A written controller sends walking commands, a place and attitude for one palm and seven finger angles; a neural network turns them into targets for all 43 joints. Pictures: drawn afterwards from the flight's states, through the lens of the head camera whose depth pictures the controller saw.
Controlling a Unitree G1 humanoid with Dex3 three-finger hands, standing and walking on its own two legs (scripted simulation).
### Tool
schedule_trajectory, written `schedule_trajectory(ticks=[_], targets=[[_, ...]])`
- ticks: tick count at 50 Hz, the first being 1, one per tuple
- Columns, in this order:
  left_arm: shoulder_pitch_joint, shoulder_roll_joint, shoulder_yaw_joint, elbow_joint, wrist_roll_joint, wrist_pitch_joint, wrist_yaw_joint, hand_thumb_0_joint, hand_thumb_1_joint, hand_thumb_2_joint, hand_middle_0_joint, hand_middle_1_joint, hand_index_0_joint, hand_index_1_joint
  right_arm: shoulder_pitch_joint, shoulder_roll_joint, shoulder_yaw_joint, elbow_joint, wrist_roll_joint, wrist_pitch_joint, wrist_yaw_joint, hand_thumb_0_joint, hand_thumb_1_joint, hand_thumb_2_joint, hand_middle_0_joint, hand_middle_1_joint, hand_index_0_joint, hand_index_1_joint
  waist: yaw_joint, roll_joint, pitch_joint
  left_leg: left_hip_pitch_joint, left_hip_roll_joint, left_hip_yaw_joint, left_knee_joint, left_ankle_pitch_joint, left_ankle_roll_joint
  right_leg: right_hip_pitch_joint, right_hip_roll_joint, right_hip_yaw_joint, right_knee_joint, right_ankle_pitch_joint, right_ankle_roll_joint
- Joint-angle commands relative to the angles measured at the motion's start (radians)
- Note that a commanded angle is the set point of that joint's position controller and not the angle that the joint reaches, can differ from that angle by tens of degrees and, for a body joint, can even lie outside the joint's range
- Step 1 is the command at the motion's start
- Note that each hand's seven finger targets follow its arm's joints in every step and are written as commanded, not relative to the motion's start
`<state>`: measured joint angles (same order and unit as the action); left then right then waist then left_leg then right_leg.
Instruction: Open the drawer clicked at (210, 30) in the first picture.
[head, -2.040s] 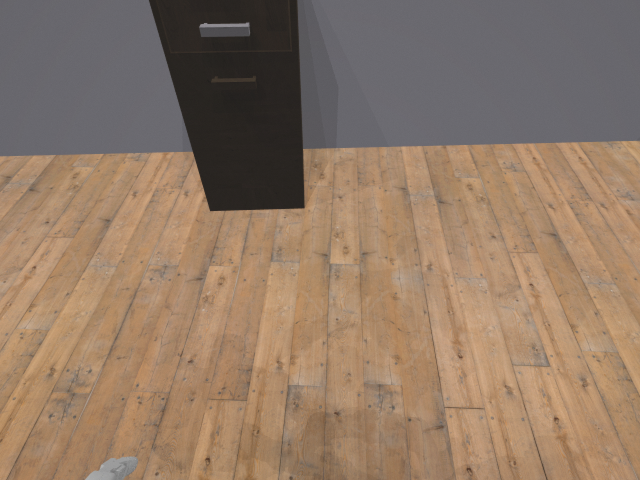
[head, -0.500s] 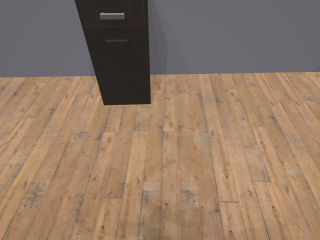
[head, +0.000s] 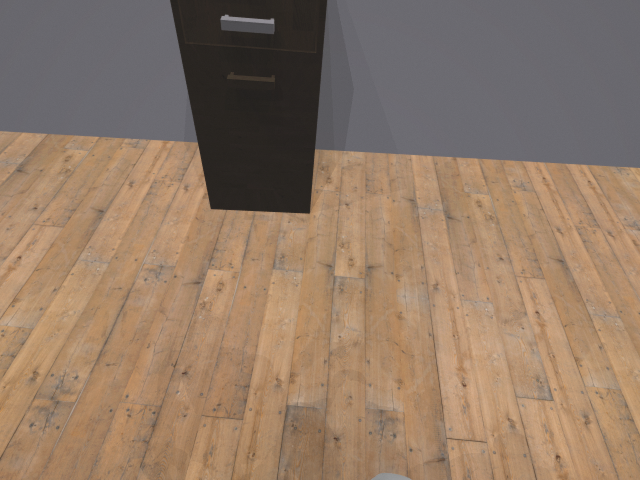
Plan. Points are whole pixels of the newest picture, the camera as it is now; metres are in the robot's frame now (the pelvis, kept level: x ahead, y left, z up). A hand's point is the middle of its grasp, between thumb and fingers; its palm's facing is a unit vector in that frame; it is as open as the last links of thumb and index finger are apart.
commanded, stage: walk to a spot facing it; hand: left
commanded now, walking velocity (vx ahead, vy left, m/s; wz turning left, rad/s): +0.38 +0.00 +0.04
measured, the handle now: (248, 22) +1.25 +0.24 +0.02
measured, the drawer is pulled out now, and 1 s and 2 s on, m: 0.00 0.00 0.00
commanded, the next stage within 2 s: turn to face it in 0.62 s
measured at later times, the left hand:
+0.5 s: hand (221, 388) +0.29 +0.16 -0.18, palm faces +0.10 -0.97 -0.20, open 7.2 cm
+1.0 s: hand (193, 321) +0.41 +0.23 -0.18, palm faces +0.16 -0.98 -0.14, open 7.4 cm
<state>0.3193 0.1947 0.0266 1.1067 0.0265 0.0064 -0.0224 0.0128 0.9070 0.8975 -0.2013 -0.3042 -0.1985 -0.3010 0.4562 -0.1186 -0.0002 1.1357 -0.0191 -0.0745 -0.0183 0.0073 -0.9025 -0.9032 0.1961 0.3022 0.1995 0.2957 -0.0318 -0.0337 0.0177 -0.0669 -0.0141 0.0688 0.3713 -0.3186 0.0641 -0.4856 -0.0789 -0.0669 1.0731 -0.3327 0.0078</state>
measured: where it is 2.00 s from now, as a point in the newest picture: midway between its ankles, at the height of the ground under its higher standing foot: (303, 327)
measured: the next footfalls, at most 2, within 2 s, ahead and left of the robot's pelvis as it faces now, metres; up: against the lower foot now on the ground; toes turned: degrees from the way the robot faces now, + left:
right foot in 0.28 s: +0.29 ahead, -0.13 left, +0.00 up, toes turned -7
left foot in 0.70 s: +0.46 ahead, +0.13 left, +0.00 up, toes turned +16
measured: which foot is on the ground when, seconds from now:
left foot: down 0.00-0.30, up 0.32-0.68, down 0.70-1.00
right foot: up 0.00-0.26, down 0.28-0.72, up 0.74-1.00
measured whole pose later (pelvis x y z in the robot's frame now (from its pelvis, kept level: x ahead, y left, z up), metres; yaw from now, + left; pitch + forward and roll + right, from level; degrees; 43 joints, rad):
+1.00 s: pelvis +0.41 +0.06 +0.00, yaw +5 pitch -1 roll -1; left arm 0.27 0.17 0.05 1.09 0.02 0.01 0.02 0.01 0.91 0.90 -0.20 -0.30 -0.20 -0.30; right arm 0.22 -0.15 -0.03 1.06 -0.02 -0.07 -0.03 -0.01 -0.94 -0.90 0.20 0.30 0.20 0.30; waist 0.02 -0.04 0.04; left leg -0.17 0.01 0.21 0.40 -0.21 0.09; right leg -0.49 -0.10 -0.06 1.05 -0.30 0.04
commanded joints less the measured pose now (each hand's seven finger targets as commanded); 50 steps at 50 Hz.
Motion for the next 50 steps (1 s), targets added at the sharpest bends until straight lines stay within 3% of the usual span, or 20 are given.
schedule_trajectory(ticks=[1, 8, 12, 13, 14, 15, 16, 18, 21, 25, 32, 34, 35, 36, 37, 38, 39, 42, 45, 50], targets=[[-0.123, 0.037, 0.018, -0.116, 0.001, -0.038, -0.001, 0.000, 0.900, 0.900, -0.200, -0.300, -0.200, -0.300, 0.127, -0.146, -0.038, 0.013, 0.010, -0.026, -0.023, 0.000, -0.900, -0.900, 0.200, 0.300, 0.200, 0.300, -0.001, 0.135, 0.078, 0.147, 0.251, -0.190, -0.171, 0.490, 0.105, -0.257, -0.035, -0.001, -0.004, 0.086, 0.020], [-0.297, 0.005, 0.013, -0.173, -0.011, -0.048, -0.003, 0.000, 0.900, 0.900, -0.200, -0.300, -0.200, -0.300, 0.167, -0.124, -0.038, 0.055, -0.001, -0.020, -0.027, 0.000, -0.900, -0.900, 0.200, 0.300, 0.200, 0.300, -0.030, 0.181, 0.145, 0.089, 0.231, -0.096, -0.149, 0.706, 0.079, -0.071, 0.028, -0.093, -0.388, 0.148, -0.019], [-0.005, 0.062, 0.041, -0.094, -0.001, -0.062, 0.009, 0.000, 0.900, 0.900, -0.200, -0.300, -0.200, -0.300, 0.098, -0.175, -0.055, 0.039, 0.007, -0.016, -0.028, 0.000, -0.900, -0.900, 0.200, 0.300, 0.200, 0.300, 0.115, 0.143, 0.000, 0.052, 0.221, -0.053, 0.200, 0.936, 0.039, 0.305, 0.088, -0.097, -0.496, 0.186, -0.072], [0.141, 0.119, 0.059, -0.056, 0.008, -0.074, 0.017, 0.000, 0.900, 0.900, -0.200, -0.300, -0.200, -0.300, 0.094, -0.161, -0.056, 0.025, 0.012, -0.015, -0.019, 0.000, -0.900, -0.900, 0.200, 0.300, 0.200, 0.300, 0.177, 0.063, -0.090, -0.127, 0.189, -0.046, 0.432, 0.743, 0.012, 0.571, 0.007, 0.002, -0.521, 0.217, -0.106], [0.255, 0.220, 0.087, -0.033, 0.014, -0.082, 0.032, 0.000, 0.900, 0.900, -0.200, -0.300, -0.200, -0.300, 0.145, -0.097, -0.046, 0.002, 0.026, -0.020, -0.008, 0.000, -0.900, -0.900, 0.200, 0.300, 0.200, 0.300, 0.193, -0.170, -0.225, -0.398, 0.027, -0.005, 0.799, 0.090, -0.026, 0.804, -0.298, 0.426, -0.602, 0.244, -0.213], [0.268, 0.264, 0.091, -0.015, -0.008, -0.078, 0.033, 0.000, 0.900, 0.900, -0.200, -0.300, -0.200, -0.300, 0.111, -0.090, -0.045, -0.018, 0.025, -0.017, -0.010, 0.000, -0.900, -0.900, 0.200, 0.300, 0.200, 0.300, 0.167, -0.166, -0.251, -0.483, -0.004, -0.088, 1.049, -0.226, -0.015, 0.756, -0.422, 0.645, -0.737, 0.227, -0.273], [0.154, 0.223, 0.085, -0.040, -0.014, -0.072, 0.035, 0.000, 0.900, 0.900, -0.200, -0.300, -0.200, -0.300, 0.060, -0.090, -0.058, -0.023, 0.025, -0.011, -0.007, 0.000, -0.900, -0.900, 0.200, 0.300, 0.200, 0.300, 0.137, -0.066, -0.103, -0.511, 0.068, -0.115, 1.092, -0.154, 0.000, 0.597, -0.402, 0.560, -0.805, 0.021, -0.271], [0.016, 0.121, 0.054, -0.070, -0.008, -0.080, 0.038, 0.000, 0.900, 0.900, -0.200, -0.300, -0.200, -0.300, -0.044, -0.067, -0.056, -0.053, 0.008, 0.004, 0.006, 0.000, -0.900, -0.900, 0.200, 0.300, 0.200, 0.300, 0.073, -0.004, 0.067, -0.516, 0.142, -0.119, 1.040, -0.030, -0.010, 0.297, -0.333, 0.397, -0.848, -0.003, -0.199], [-0.032, 0.049, 0.027, -0.073, 0.002, -0.092, 0.040, 0.000, 0.900, 0.900, -0.200, -0.300, -0.200, -0.300, -0.010, -0.029, -0.050, -0.047, -0.005, 0.045, 0.014, 0.000, -0.900, -0.900, 0.200, 0.300, 0.200, 0.300, -0.002, -0.042, 0.090, -0.437, 0.164, -0.090, 0.904, 0.011, -0.039, 0.121, -0.250, 0.151, -0.872, 0.105, -0.145], [-0.033, 0.060, 0.031, -0.076, 0.003, -0.094, 0.036, 0.000, 0.900, 0.900, -0.200, -0.300, -0.200, -0.300, -0.086, -0.032, -0.055, -0.096, -0.005, 0.062, 0.033, 0.000, -0.900, -0.900, 0.200, 0.300, 0.200, 0.300, -0.019, -0.085, 0.101, -0.418, 0.172, -0.024, 0.658, 0.123, -0.073, 0.081, -0.191, -0.004, -0.902, 0.113, -0.124], [0.072, 0.132, 0.040, -0.047, 0.002, -0.086, 0.037, 0.000, 0.900, 0.900, -0.200, -0.300, -0.200, -0.300, -0.275, -0.073, -0.053, -0.170, -0.003, 0.031, 0.057, 0.000, -0.900, -0.900, 0.200, 0.300, 0.200, 0.300, 0.048, -0.049, 0.068, -0.354, 0.112, 0.062, 0.295, 0.111, -0.050, 0.332, -0.217, -0.026, -0.785, 0.293, -0.116], [0.069, 0.133, 0.042, -0.045, -0.004, -0.079, 0.038, 0.000, 0.900, 0.900, -0.200, -0.300, -0.200, -0.300, -0.111, -0.130, -0.070, -0.124, -0.011, 0.018, 0.047, 0.000, -0.900, -0.900, 0.200, 0.300, 0.200, 0.300, -0.032, 0.039, -0.022, -0.089, 0.070, 0.078, 0.155, 0.159, -0.036, 0.305, -0.167, -0.108, -0.511, 0.420, -0.076], [0.107, 0.094, 0.038, -0.055, -0.012, -0.076, 0.033, 0.000, 0.900, 0.900, -0.200, -0.300, -0.200, -0.300, 0.021, -0.233, -0.093, -0.095, -0.022, 0.010, 0.034, 0.000, -0.900, -0.900, 0.200, 0.300, 0.200, 0.300, -0.072, 0.227, -0.141, 0.149, 0.226, -0.153, 0.088, 0.230, 0.026, 0.151, -0.071, -0.152, -0.238, 0.255, -0.021], [0.101, 0.047, 0.023, -0.086, -0.020, -0.078, 0.026, 0.000, 0.900, 0.900, -0.200, -0.300, -0.200, -0.300, 0.104, -0.324, -0.110, -0.078, -0.011, 0.011, 0.020, 0.000, -0.900, -0.900, 0.200, 0.300, 0.200, 0.300, -0.084, 0.427, -0.190, 0.278, 0.454, -0.464, -0.015, 0.476, 0.136, -0.071, 0.054, -0.135, 0.063, -0.268, 0.021], [0.058, 0.082, 0.027, -0.097, -0.014, -0.074, 0.036, 0.000, 0.900, 0.900, -0.200, -0.300, -0.200, -0.300, 0.079, -0.309, -0.098, -0.076, -0.002, 0.023, 0.010, 0.000, -0.900, -0.900, 0.200, 0.300, 0.200, 0.300, -0.076, 0.275, -0.180, 0.251, 0.482, -0.437, -0.026, 0.532, 0.177, -0.104, 0.015, -0.019, 0.179, -0.278, -0.003], [0.016, 0.068, 0.024, -0.089, -0.016, -0.068, 0.041, 0.000, 0.900, 0.900, -0.200, -0.300, -0.200, -0.300, 0.019, -0.271, -0.086, -0.084, -0.002, 0.018, -0.003, 0.000, -0.900, -0.900, 0.200, 0.300, 0.200, 0.300, -0.060, 0.274, -0.139, 0.172, 0.450, -0.374, -0.030, 0.644, 0.150, -0.125, -0.020, 0.011, 0.234, -0.206, 0.000], [0.007, 0.061, 0.027, -0.075, -0.014, -0.065, 0.040, 0.000, 0.900, 0.900, -0.200, -0.300, -0.200, -0.300, -0.048, -0.223, -0.072, -0.099, -0.001, 0.011, -0.007, 0.000, -0.900, -0.900, 0.200, 0.300, 0.200, 0.300, -0.031, 0.163, -0.074, 0.080, 0.427, -0.287, -0.025, 0.700, 0.127, -0.117, -0.042, 0.030, 0.236, -0.143, 0.005], [0.083, 0.003, 0.019, -0.026, -0.009, -0.031, 0.037, 0.000, 0.900, 0.900, -0.200, -0.300, -0.200, -0.300, -0.154, -0.153, -0.045, -0.111, 0.003, -0.003, -0.012, 0.000, -0.900, -0.900, 0.200, 0.300, 0.200, 0.300, 0.043, 0.110, -0.008, -0.111, 0.327, -0.072, -0.081, 0.684, 0.062, 0.020, -0.054, 0.042, 0.116, -0.030, 0.027], [0.134, -0.015, 0.022, -0.006, -0.004, -0.004, 0.043, 0.000, 0.900, 0.900, -0.200, -0.300, -0.200, -0.300, -0.165, -0.127, -0.045, -0.107, 0.005, -0.003, -0.017, 0.000, -0.900, -0.900, 0.200, 0.300, 0.200, 0.300, 0.066, 0.127, -0.044, -0.115, 0.290, -0.004, -0.105, 0.691, 0.046, 0.071, -0.040, 0.036, 0.031, 0.039, 0.037], [0.027, -0.001, 0.028, -0.036, 0.002, 0.010, 0.032, 0.000, 0.900, 0.900, -0.200, -0.300, -0.200, -0.300, -0.103, -0.144, -0.055, -0.079, -0.001, 0.008, -0.018, 0.000, -0.900, -0.900, 0.200, 0.300, 0.200, 0.300, 0.030, 0.128, 0.022, -0.050, 0.334, -0.048, -0.165, 0.369, 0.074, -0.038, -0.044, 0.039, -0.060, 0.058, 0.036]])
